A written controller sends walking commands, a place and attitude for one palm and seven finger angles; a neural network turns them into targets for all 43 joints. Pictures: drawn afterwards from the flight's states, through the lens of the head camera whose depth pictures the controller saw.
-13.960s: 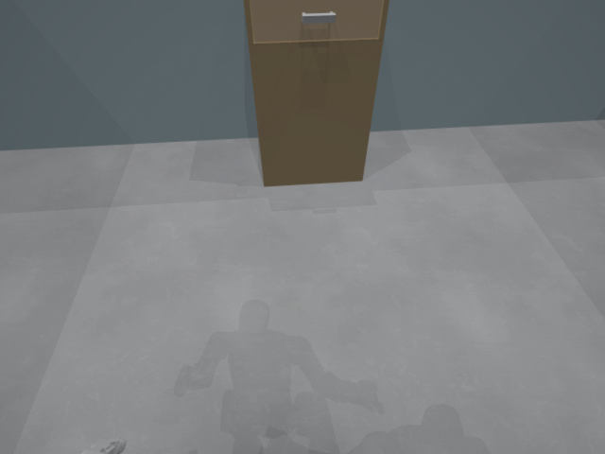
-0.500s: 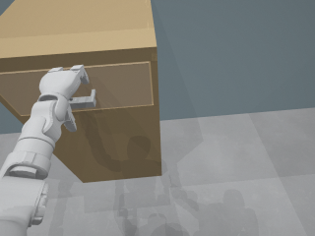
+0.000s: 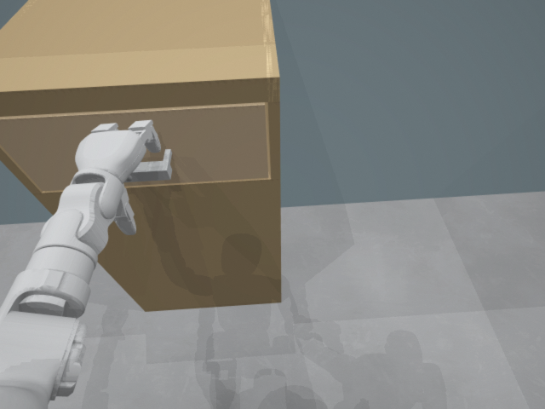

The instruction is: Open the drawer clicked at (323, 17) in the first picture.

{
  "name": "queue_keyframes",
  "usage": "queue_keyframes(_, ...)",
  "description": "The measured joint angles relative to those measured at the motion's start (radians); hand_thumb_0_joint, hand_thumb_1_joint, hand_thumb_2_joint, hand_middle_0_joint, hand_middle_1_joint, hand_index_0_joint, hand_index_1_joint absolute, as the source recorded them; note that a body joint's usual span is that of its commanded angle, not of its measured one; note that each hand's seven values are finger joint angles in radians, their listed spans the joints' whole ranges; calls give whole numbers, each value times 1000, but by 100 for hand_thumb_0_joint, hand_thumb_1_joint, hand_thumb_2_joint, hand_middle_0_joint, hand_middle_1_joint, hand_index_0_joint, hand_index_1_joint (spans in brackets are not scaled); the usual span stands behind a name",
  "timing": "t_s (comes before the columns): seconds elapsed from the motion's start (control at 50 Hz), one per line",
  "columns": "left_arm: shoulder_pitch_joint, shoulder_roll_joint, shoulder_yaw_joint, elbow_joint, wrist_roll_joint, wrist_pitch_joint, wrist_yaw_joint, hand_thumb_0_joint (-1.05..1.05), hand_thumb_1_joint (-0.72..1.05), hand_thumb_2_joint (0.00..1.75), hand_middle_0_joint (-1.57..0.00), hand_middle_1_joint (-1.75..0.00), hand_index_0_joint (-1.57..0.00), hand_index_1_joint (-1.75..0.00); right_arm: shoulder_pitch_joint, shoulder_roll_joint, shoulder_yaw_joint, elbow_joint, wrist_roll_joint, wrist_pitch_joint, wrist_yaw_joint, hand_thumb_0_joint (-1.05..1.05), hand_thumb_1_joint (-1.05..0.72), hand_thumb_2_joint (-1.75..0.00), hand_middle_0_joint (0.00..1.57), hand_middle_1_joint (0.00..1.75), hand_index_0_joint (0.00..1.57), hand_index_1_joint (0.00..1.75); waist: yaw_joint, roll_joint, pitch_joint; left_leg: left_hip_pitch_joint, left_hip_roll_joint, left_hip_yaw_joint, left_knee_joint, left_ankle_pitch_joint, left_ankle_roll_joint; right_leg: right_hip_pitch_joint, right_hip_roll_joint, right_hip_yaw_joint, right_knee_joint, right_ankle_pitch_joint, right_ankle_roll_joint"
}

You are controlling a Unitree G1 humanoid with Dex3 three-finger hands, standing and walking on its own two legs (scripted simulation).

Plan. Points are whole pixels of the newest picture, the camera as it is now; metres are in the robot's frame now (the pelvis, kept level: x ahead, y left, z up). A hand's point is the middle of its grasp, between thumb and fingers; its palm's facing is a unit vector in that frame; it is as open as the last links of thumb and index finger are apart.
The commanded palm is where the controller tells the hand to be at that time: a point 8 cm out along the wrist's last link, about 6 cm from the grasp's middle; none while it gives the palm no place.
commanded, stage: lower the fingers behind the handle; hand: left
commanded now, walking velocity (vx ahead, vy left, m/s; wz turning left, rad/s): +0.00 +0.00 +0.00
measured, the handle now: (138, 163) +0.51 +0.25 +0.05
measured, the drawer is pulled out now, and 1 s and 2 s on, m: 0.00 0.00 0.00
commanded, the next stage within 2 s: close the thumb around the handle in 1.28 s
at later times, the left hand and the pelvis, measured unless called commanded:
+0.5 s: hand (136, 186) +0.45 +0.23 +0.06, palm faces -0.04 -0.04 -1.00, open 13.8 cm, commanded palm +0.44 +0.24 +0.11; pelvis -0.01 +0.00 -0.01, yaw -1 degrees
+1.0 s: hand (139, 195) +0.46 +0.24 +0.03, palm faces -0.02 -0.04 -1.00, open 13.8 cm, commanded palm +0.43 +0.24 +0.09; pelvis +0.00 +0.01 -0.01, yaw -1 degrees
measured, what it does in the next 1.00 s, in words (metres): stands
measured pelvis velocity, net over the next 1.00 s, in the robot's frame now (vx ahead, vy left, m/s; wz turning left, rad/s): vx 0.00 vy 0.01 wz -0.03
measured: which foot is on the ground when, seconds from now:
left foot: down 0.00-1.00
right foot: down 0.00-1.00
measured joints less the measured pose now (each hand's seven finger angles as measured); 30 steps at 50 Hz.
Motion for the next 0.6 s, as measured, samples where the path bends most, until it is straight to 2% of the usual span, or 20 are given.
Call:
queue_keyframes(0.12,4,-6,8,21,20,31,62,0,-49,30,-32,-120,-31,-120,8,3,-7,13,-5,-1,8,1,-91,-90,20,30,20,30,-4,2,-6,-31,3,-2,23,-6,0,-29,2,-1,21,-6,0)
queue_keyframes(0.22,-8,-6,-2,56,19,56,65,0,-49,30,-32,-120,-31,-120,20,7,-4,24,-4,0,5,1,-91,-90,20,30,20,30,-13,4,-5,-39,3,-4,28,-6,2,-36,3,-2,24,-5,1)
queue_keyframes(0.4,-26,-5,4,92,29,26,79,0,-49,30,-31,-121,-31,-120,46,10,-5,29,-9,-6,0,1,-91,-90,20,30,20,30,-27,4,-10,-68,6,1,44,-10,4,-67,5,4,39,-6,3)
queue_keyframes(0.6,-54,-6,14,163,53,51,123,0,-49,30,-31,-120,-31,-121,62,11,-5,37,-12,-12,3,1,-91,-90,20,30,20,30,-41,1,-20,-115,12,3,71,-18,6,-114,9,8,64,-11,5)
